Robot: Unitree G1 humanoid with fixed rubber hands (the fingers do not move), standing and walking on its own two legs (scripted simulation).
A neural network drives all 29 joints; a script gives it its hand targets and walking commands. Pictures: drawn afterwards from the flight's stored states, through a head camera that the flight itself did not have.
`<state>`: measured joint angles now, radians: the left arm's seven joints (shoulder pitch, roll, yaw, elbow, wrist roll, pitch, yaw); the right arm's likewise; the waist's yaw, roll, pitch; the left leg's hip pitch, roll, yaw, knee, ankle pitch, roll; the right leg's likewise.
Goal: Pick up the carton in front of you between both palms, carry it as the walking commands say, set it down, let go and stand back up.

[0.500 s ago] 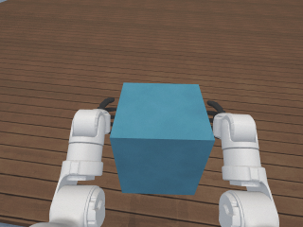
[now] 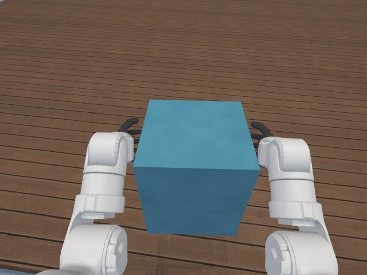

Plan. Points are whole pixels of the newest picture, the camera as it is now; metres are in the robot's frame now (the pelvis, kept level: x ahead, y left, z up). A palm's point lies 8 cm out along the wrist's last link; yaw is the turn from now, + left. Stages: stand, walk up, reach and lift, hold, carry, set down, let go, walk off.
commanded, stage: carry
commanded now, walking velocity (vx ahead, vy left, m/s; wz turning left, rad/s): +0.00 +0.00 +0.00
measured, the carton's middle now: (193, 169) +0.35 +0.00 +0.06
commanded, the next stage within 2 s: none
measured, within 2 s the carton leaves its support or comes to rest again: neither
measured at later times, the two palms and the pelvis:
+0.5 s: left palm (124, 145) +0.35 +0.15 +0.13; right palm (265, 150) +0.35 -0.15 +0.13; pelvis +0.00 +0.00 +0.00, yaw +0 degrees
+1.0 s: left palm (129, 106) +0.42 +0.15 +0.18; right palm (265, 106) +0.43 -0.15 +0.19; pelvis +0.07 -0.01 +0.00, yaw -1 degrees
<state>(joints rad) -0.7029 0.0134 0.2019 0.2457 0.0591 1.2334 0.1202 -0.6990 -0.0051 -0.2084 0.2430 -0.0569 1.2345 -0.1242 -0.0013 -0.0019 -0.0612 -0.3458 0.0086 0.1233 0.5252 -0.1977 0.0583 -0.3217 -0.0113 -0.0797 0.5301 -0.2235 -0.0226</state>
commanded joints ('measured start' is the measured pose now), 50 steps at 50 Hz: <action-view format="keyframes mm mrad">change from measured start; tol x8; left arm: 1 -736 -1130 -546 -122 -421 -28 -231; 30 -735 -1130 -547 -123 -421 -27 -231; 38 -866 -1075 -576 -248 -477 8 -203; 47 -844 -987 -468 -109 -450 90 -205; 50 -966 -1026 -480 -174 -481 82 -204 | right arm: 1 -749 1115 543 -121 416 -30 235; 30 -748 1116 544 -123 416 -30 235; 39 -872 1040 574 -256 467 15 195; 50 -894 1001 450 -75 407 93 187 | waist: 1 -2 11 -387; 31 -2 12 -394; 39 -13 116 -366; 42 28 43 -366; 45 60 -243 -309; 50 82 -128 -338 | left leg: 1 159 151 -144 -80 104 15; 30 158 152 -144 -79 107 15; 35 99 160 -207 -186 -423 49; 39 125 235 -300 -237 -481 121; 42 24 173 -178 -136 -406 88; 44 -165 39 -11 175 -253 10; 47 -438 21 -32 347 -317 -9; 50 -440 12 -30 453 -296 -4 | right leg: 1 106 -125 112 -68 79 -42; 30 105 -126 112 -68 82 -42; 36 2 -51 64 -9 -320 -61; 39 5 -9 5 120 -190 -68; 41 91 -9 13 31 -169 -83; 44 272 -213 372 -235 -289 -155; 46 436 -326 531 -239 -114 -234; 50 516 -301 398 -187 207 -216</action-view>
